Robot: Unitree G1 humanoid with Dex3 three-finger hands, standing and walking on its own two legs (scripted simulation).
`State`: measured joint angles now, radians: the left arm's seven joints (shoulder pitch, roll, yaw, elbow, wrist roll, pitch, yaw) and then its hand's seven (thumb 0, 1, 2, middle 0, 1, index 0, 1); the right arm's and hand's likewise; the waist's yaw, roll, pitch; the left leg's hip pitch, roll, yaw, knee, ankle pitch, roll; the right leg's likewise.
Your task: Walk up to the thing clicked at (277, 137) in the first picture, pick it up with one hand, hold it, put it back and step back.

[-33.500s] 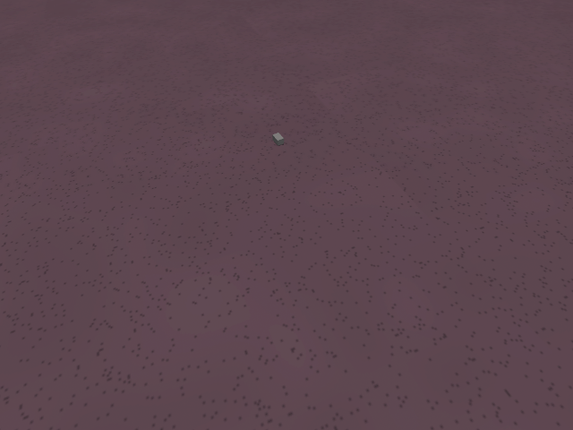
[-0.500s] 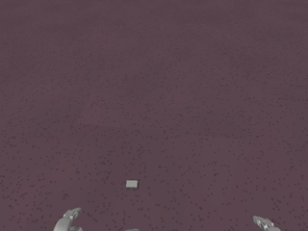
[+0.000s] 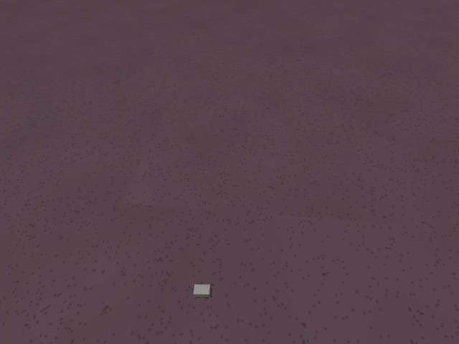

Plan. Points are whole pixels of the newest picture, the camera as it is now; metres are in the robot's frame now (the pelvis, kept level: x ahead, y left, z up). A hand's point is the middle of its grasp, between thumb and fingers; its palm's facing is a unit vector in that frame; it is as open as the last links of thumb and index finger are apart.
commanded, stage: stand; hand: left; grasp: from above
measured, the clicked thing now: (202, 290) +0.47 +0.21 -0.76
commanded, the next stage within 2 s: step back in 1.78 s
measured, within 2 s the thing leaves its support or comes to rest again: neither
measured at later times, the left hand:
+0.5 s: hand out of the picture +0.05 +0.23 -0.16, palm faces +0.01 -0.94 -0.34, open 7.4 cm
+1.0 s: hand out of the picture +0.08 +0.23 -0.15, palm faces -0.01 -0.94 -0.33, open 7.4 cm
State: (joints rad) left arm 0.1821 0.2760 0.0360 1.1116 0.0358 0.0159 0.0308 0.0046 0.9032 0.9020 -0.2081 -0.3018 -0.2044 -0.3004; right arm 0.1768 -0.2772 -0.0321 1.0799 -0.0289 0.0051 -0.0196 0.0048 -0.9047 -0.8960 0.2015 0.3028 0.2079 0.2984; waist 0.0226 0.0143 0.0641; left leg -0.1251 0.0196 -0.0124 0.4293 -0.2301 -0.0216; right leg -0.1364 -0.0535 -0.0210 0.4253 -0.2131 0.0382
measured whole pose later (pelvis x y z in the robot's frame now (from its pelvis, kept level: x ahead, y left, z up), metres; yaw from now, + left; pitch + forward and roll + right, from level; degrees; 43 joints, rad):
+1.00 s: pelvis +0.01 -0.01 +0.01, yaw -1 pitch -3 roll +0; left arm 0.11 0.31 0.03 1.15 0.02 0.00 0.01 0.00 0.90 0.90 -0.21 -0.30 -0.20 -0.30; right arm 0.13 -0.32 -0.01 1.13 -0.02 0.00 -0.01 0.00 -0.91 -0.90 0.20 0.30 0.21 0.30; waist 0.01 0.01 0.06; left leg -0.09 0.05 0.00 0.34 -0.19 -0.04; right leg -0.12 -0.03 -0.01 0.35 -0.18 0.02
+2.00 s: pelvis -0.02 +0.01 -0.01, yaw -3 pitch -1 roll +0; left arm 0.08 0.37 0.05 0.98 0.02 0.04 0.01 0.00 0.90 0.90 -0.21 -0.30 -0.21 -0.30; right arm 0.08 -0.39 -0.05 1.01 0.00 0.05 0.01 0.00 -0.91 -0.90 0.20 0.30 0.21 0.30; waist 0.00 0.00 0.14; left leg -0.29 0.00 0.00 0.68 -0.36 0.02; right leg -0.30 -0.04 0.03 0.54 -0.22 0.03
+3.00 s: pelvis -0.26 +0.02 -0.01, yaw -5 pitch -2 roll -1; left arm 0.15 0.39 0.09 0.81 0.02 0.07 0.01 0.00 0.90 0.90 -0.21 -0.30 -0.20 -0.30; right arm 0.16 -0.36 -0.04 0.85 -0.03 0.02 -0.01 0.00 -0.90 -0.90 0.20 0.30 0.21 0.30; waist 0.01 -0.04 0.16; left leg -0.30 0.01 -0.02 0.58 -0.24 0.02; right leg -0.45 0.12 0.15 1.17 -0.51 0.01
